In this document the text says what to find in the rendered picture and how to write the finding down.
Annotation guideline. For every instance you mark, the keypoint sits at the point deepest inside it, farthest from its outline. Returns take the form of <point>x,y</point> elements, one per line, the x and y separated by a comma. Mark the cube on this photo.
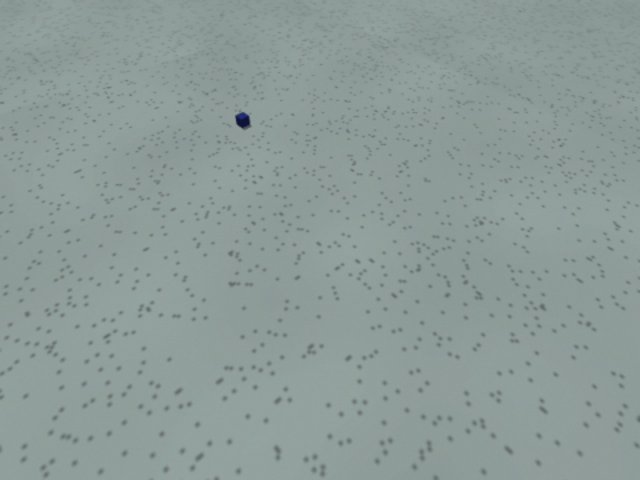
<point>242,120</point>

